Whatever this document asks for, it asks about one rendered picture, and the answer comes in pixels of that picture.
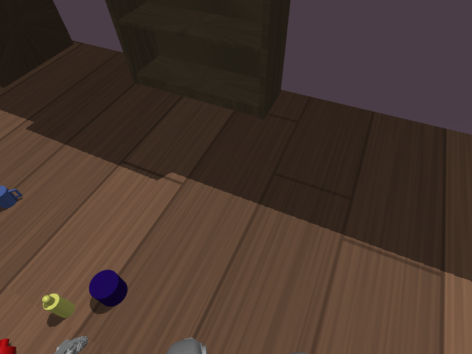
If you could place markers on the left robot hand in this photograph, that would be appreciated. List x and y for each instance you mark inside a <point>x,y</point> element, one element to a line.
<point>72,347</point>

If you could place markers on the bookshelf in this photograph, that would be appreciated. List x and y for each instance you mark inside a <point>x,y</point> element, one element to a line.
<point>228,53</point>

